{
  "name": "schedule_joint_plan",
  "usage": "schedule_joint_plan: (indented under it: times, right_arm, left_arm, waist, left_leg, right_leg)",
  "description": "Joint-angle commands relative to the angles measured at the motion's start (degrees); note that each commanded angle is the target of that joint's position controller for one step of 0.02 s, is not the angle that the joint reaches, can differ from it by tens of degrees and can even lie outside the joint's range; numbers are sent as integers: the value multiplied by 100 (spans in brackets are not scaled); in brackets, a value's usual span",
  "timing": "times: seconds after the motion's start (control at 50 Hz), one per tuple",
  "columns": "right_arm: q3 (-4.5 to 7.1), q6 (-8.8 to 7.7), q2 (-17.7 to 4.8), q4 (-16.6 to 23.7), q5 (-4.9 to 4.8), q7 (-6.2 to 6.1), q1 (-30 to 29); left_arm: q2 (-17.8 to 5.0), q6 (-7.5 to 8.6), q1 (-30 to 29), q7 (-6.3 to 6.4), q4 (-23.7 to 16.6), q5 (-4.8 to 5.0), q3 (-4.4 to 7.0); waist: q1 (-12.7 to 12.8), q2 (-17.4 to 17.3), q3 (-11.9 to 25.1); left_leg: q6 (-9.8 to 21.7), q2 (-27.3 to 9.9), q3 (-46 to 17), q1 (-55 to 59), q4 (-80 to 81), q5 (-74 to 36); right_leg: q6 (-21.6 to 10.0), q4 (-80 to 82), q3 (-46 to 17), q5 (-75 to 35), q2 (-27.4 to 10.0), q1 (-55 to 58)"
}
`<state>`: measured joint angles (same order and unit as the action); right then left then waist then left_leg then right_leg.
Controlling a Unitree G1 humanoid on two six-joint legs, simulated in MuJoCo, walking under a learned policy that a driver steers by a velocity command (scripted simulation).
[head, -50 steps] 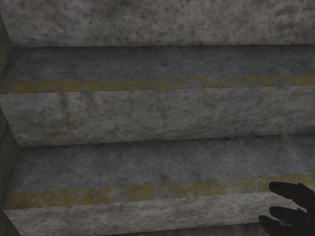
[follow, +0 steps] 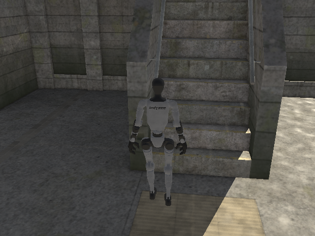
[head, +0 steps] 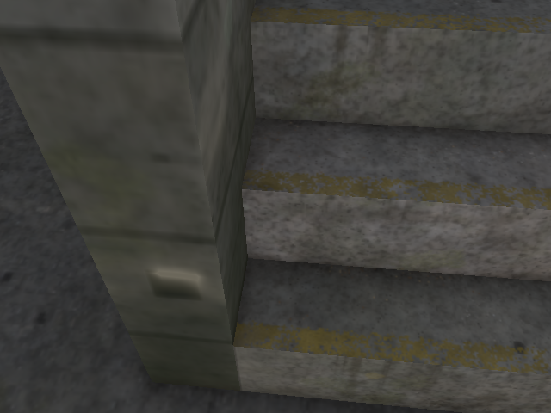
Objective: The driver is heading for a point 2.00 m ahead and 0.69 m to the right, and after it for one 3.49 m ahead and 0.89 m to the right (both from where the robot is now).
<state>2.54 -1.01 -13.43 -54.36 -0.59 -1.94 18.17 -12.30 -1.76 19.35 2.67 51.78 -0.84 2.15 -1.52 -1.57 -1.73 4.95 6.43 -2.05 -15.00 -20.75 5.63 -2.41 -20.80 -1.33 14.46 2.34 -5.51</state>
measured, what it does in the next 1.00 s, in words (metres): shifts its weight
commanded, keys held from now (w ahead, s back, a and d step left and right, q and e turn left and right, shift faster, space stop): no key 0.30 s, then w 0.08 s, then no key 0.62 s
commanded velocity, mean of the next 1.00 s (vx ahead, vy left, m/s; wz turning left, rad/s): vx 0.03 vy -0.02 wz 0.00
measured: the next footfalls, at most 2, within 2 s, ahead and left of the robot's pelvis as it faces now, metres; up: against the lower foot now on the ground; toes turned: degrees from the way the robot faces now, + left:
right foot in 1.92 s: +0.03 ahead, -0.21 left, +0.00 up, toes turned +3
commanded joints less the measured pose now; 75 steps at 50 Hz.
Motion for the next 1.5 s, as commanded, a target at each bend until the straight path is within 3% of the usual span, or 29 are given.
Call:
schedule_joint_plan:
  times: [0.02,0.08,0.12,0.18,0.3,0.32,0.38,0.4,0.42,0.44,0.46,0.5,0.52,0.58,0.6,0.86,1.1,1.5]
  right_arm:
    - [58,-45,-399,167,77,22,-152]
    - [40,-56,-517,-42,137,47,12]
    - [30,-65,-571,-173,88,50,33]
    - [13,-53,-568,-251,49,32,-74]
    - [-15,-41,-477,-369,39,0,-193]
    - [-26,-62,-469,-306,86,9,-265]
    - [90,-32,-835,-213,157,-23,-303]
    - [74,-21,-766,-248,128,-33,-327]
    - [164,-127,-1098,130,83,-121,-1266]
    - [166,-186,-950,155,56,-166,-1350]
    - [128,-238,-758,122,48,-188,-1177]
    - [98,-250,-600,43,18,-195,-1009]
    - [73,-247,-527,3,37,-197,-941]
    - [68,-215,-656,-46,95,-178,-1007]
    - [51,-186,-649,-26,112,-180,-1107]
    - [67,-172,-846,-190,65,-134,-1608]
    - [82,-168,-943,-326,71,-125,-1657]
    - [83,-156,-1003,-351,81,-109,-1611]
  left_arm:
    - [-336,208,-127,-3,-157,65,-54]
    - [-469,246,-30,-3,-4,61,-48]
    - [-418,194,232,-6,117,43,-57]
    - [-339,155,536,-9,289,24,-75]
    - [-246,231,494,-10,454,25,-128]
    - [-209,215,589,4,581,46,-142]
    - [-204,85,894,47,769,16,-85]
    - [-85,88,948,39,778,-12,-112]
    - [-329,190,308,134,361,118,-42]
    - [-496,256,186,154,322,76,-21]
    - [-477,283,446,132,444,63,-15]
    - [-188,344,554,49,505,37,-85]
    - [-163,390,450,10,466,18,-103]
    - [-376,482,217,-51,323,51,-71]
    - [-365,461,131,-51,263,5,-83]
    - [-666,338,-421,-101,14,-20,-35]
    - [-811,329,-771,-141,-27,-23,-39]
    - [-915,320,-852,-129,18,-15,-71]
  waist:
    - [-62,887,-303]
    - [-119,617,-490]
    - [6,264,-574]
    - [139,30,-548]
    - [97,48,-350]
    - [30,147,-285]
    - [-5,-158,-314]
    - [51,-317,-332]
    - [294,-677,-346]
    - [197,-483,-169]
    - [147,-84,-6]
    - [81,336,-94]
    - [15,476,-122]
    - [-1,379,-19]
    - [26,339,-12]
    - [210,219,224]
    - [214,227,329]
    - [185,175,329]
  left_leg:
    - [-161,-675,-754,666,-44,436]
    - [-28,-879,-986,751,195,450]
    - [30,-1005,-1215,283,493,882]
    - [-6,-1077,-1356,-93,748,1323]
    - [-29,-1027,-1231,254,624,1095]
    - [-18,-1142,-1329,328,694,1256]
    - [170,-1601,-1989,-92,1149,2554]
    - [195,-1646,-2022,-231,1239,2533]
    - [105,-1206,-1670,-401,1123,2514]
    - [36,-1071,-1444,-372,995,2036]
    - [-19,-958,-1219,-125,843,1651]
    - [-65,-805,-910,318,435,880]
    - [-61,-767,-811,541,260,532]
    - [-35,-751,-746,683,74,57]
    - [-19,-771,-748,649,79,-63]
    - [-119,-837,-793,371,54,-421]
    - [-109,-861,-822,407,68,-457]
    - [-4,-866,-891,468,65,-408]
  right_leg:
    - [-543,1044,-1148,967,-1330,-1182]
    - [-273,850,-807,957,-949,-1265]
    - [-256,495,-600,713,-732,-842]
    - [-303,252,-499,545,-616,-482]
    - [-318,321,-552,564,-672,-692]
    - [-303,331,-473,685,-542,-717]
    - [-306,-93,-144,865,-109,-476]
    - [-319,-105,-146,647,-142,-322]
    - [-76,223,-253,271,-326,-331]
    - [-4,280,-264,198,-315,-223]
    - [-9,329,-292,309,-330,-316]
    - [-66,613,-415,344,-433,-755]
    - [-77,729,-453,255,-480,-944]
    - [-61,725,-470,-391,-530,-880]
    - [-67,700,-471,-641,-558,-797]
    - [-2,572,-501,-1655,-657,-56]
    - [-41,509,-470,-1489,-660,-17]
    - [-75,386,-380,-1009,-598,-192]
